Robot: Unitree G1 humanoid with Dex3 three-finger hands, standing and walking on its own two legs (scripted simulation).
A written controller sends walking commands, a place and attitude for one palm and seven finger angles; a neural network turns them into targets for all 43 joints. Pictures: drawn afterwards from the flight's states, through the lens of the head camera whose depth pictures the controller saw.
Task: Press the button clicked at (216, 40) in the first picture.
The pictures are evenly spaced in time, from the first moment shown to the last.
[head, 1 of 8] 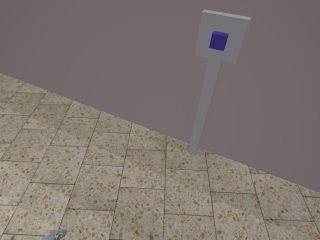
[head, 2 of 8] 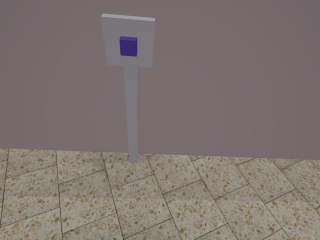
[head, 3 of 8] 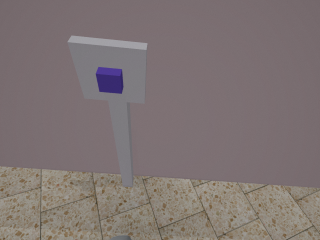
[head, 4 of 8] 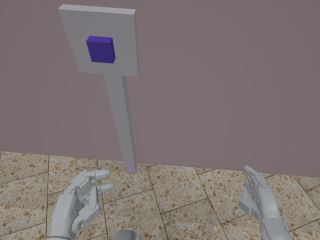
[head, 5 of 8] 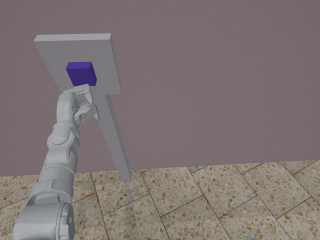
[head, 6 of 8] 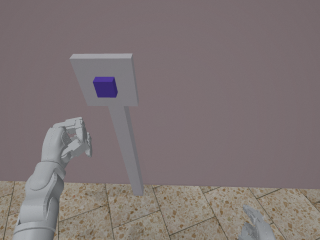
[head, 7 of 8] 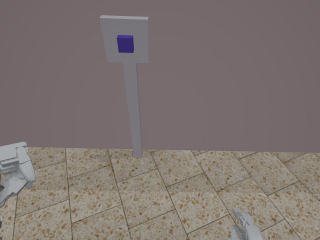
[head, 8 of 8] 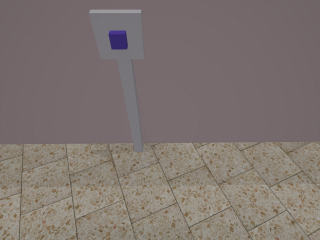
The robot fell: no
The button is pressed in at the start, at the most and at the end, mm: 0 11 0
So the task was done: yes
